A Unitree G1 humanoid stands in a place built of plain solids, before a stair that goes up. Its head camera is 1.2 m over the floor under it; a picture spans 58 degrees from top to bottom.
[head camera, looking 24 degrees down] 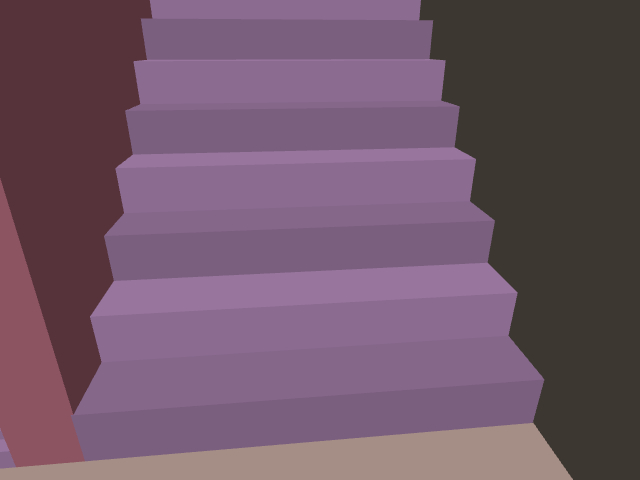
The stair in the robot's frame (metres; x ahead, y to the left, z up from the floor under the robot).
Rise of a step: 0.19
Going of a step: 0.24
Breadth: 1.49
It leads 6 degrees to the left of straight ahead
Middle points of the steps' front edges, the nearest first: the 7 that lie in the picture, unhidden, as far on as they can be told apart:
1.05 0.00 0.19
1.29 0.02 0.38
1.53 0.05 0.57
1.76 0.07 0.76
2.00 0.10 0.95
2.24 0.12 1.14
2.48 0.14 1.33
